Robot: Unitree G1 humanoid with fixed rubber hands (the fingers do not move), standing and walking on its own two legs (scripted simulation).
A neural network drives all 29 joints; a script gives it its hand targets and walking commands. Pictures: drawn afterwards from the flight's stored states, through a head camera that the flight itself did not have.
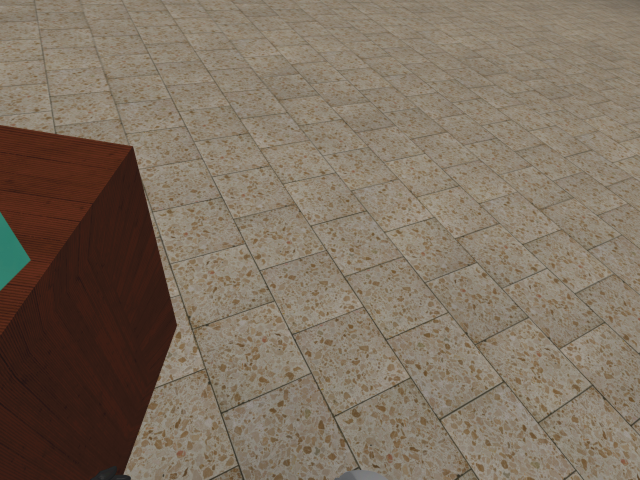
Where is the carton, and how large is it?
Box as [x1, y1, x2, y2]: [0, 212, 30, 290]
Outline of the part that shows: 0,212 0,290 30,260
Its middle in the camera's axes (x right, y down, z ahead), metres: -0.58 -0.03 +0.39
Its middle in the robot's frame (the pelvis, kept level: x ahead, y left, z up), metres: +0.40 +0.58 +0.12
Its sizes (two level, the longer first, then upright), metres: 0.309 0.228 0.292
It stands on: a pedestal, 0.71 m high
